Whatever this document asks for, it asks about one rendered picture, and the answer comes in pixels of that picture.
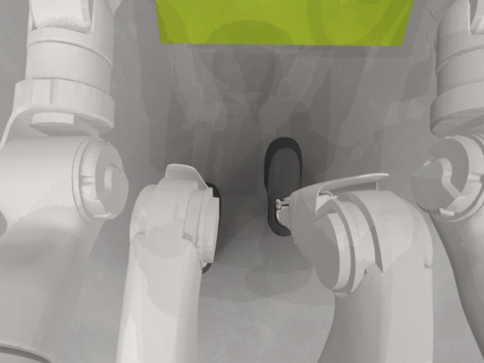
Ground right robot forearm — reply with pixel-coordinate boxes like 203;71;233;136
428;0;484;139

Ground robot left upper arm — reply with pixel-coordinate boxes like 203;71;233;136
0;136;129;363

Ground robot right upper arm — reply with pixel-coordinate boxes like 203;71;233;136
411;132;484;359

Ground carton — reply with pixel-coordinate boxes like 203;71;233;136
155;0;414;47

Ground left robot forearm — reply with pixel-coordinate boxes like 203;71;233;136
0;0;122;150

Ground robot left foot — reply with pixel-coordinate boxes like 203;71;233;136
202;182;221;274

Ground left robot thigh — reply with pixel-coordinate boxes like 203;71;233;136
116;178;219;363

